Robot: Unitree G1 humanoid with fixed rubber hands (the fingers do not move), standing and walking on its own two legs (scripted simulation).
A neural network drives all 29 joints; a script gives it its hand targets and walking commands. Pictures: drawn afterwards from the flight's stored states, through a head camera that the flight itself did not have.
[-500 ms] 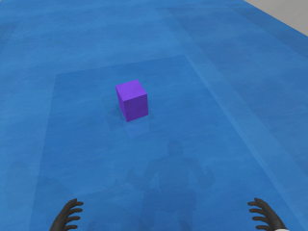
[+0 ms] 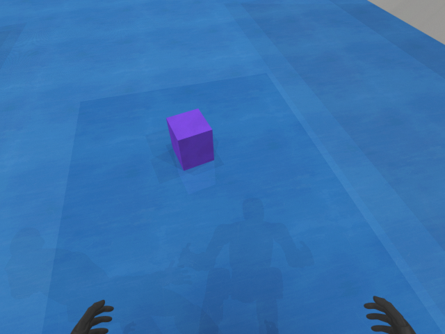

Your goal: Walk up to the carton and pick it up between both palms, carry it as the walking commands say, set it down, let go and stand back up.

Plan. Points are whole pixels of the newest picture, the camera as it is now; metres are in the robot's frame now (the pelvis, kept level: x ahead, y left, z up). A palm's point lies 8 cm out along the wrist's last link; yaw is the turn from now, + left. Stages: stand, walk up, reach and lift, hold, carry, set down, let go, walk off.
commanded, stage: stand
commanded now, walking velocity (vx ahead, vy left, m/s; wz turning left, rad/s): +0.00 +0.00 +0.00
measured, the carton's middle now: (190, 139) +1.22 +0.21 -0.63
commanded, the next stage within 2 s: walk up in 1.10 s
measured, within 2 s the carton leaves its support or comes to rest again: neither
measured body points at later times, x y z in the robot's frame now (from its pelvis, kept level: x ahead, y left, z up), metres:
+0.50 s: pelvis -0.01 +0.00 +0.00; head -0.01 +0.00 +0.45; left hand +0.11 +0.29 -0.10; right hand +0.13 -0.30 -0.10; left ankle +0.01 +0.12 -0.72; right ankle +0.01 -0.12 -0.72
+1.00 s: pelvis -0.01 +0.00 +0.00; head -0.01 +0.00 +0.45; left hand +0.09 +0.29 -0.11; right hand +0.12 -0.31 -0.11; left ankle +0.01 +0.12 -0.72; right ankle +0.01 -0.12 -0.72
